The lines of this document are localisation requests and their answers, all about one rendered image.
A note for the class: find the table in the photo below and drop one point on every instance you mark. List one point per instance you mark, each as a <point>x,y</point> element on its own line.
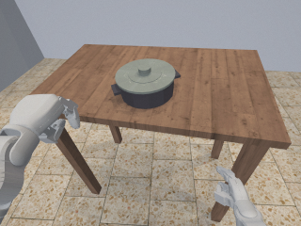
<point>222,94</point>

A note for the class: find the left robot forearm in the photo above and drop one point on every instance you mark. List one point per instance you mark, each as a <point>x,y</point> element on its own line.
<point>17,143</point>

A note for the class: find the robot left hand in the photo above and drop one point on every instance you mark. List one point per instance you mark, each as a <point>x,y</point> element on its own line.
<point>39,112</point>

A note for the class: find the knob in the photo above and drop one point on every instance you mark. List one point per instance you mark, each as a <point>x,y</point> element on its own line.
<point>144,68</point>

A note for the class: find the right robot forearm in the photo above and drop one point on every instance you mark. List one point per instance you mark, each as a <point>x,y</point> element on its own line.
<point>247,214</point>

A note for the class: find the robot right hand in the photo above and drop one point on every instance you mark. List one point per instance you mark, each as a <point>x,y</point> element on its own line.
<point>228,194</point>

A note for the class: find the pot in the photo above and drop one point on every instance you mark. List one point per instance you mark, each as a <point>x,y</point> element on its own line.
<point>146,101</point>

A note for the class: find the lid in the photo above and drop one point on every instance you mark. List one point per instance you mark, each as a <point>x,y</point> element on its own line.
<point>161,76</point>

